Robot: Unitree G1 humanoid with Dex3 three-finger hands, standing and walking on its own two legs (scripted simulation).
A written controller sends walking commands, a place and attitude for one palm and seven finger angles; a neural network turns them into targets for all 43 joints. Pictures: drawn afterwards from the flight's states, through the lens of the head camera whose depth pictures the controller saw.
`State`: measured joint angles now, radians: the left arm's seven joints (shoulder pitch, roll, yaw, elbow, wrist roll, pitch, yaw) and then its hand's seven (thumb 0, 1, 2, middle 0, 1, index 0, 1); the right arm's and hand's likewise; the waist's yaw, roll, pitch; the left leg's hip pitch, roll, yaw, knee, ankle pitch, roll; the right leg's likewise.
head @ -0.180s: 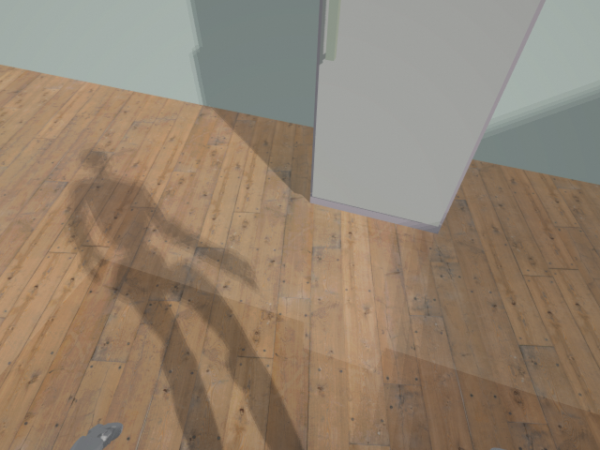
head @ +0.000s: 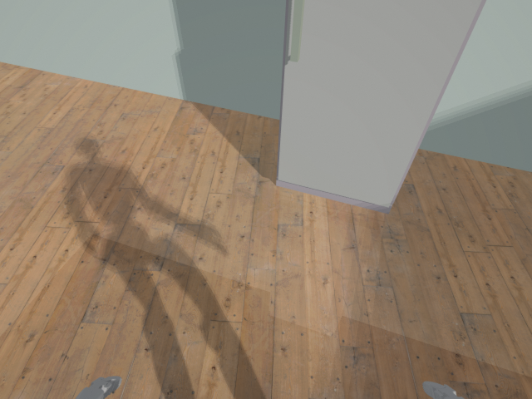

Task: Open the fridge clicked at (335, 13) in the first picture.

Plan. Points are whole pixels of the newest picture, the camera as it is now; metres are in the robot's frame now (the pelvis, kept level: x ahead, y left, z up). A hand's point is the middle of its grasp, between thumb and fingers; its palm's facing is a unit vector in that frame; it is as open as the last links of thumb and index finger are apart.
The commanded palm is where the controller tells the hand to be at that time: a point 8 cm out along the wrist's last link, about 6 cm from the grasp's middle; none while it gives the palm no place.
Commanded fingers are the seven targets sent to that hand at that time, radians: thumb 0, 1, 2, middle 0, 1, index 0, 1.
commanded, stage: stand and wait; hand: left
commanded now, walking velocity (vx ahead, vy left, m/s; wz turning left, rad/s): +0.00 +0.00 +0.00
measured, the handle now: (301, 1) +1.22 -0.03 +0.16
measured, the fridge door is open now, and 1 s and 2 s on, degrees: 0 0 0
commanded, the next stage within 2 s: look at it before walking up in 0.76 s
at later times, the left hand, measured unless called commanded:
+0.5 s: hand out of the picture +0.05 +0.24 -0.15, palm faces -0.02 -0.94 -0.35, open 7.4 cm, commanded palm none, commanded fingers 0.00 0.90 0.90 -0.20 -0.30 -0.20 -0.30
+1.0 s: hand out of the picture +0.05 +0.23 -0.15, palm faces -0.03 -0.94 -0.33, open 7.4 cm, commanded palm none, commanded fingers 0.00 0.90 0.90 -0.20 -0.30 -0.20 -0.30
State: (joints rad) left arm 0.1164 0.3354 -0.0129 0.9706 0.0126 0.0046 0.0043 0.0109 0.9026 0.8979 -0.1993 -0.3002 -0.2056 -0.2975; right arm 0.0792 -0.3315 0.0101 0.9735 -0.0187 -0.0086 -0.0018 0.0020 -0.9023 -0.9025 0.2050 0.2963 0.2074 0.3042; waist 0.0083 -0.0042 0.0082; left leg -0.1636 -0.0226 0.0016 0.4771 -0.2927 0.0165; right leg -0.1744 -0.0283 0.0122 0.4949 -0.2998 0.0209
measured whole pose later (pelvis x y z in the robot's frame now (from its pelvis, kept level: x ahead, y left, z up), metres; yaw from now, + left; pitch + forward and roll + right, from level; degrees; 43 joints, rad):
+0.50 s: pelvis -0.02 -0.02 +0.01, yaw +0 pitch -2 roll +0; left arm 0.15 0.35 0.00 1.07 0.01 0.00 0.00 0.01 0.90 0.90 -0.20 -0.30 -0.21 -0.30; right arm 0.13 -0.35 0.01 1.09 -0.01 0.00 0.00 0.00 -0.90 -0.90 0.20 0.30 0.21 0.30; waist 0.00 0.00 0.04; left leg -0.14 0.00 -0.01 0.39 -0.22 -0.01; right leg -0.15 0.00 0.00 0.41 -0.23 0.00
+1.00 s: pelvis -0.03 -0.02 +0.01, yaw +0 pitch -2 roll +0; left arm 0.13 0.34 -0.01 1.08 0.01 -0.01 0.00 0.01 0.90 0.90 -0.20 -0.30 -0.21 -0.30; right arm 0.12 -0.34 0.01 1.11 -0.01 -0.01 0.00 0.00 -0.90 -0.90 0.20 0.30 0.21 0.30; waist 0.00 0.00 0.03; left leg -0.14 0.01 0.00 0.37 -0.20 -0.01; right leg -0.15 0.00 0.01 0.39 -0.20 0.00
